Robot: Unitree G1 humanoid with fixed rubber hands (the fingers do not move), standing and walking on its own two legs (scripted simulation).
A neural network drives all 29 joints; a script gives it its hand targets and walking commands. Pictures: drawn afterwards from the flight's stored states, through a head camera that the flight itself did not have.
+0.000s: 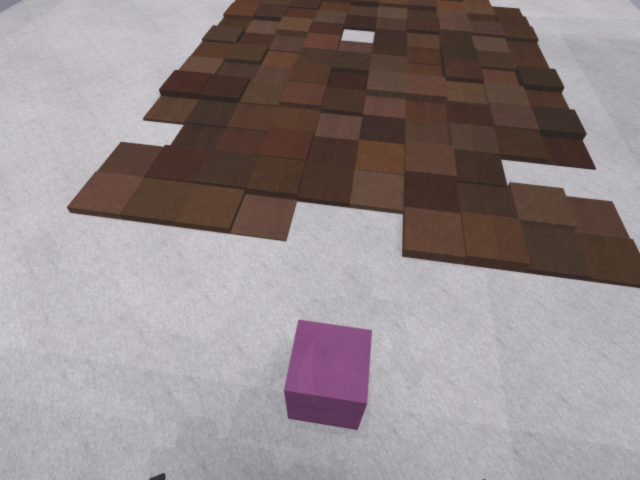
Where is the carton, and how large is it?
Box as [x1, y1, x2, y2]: [284, 320, 371, 429]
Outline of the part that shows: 298,320 284,387 288,418 357,429 367,399 371,330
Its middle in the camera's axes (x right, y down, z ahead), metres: +0.02 +0.41 +1.12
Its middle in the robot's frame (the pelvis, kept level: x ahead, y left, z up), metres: +0.47 -0.03 -0.64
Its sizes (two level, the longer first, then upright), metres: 0.210 0.200 0.250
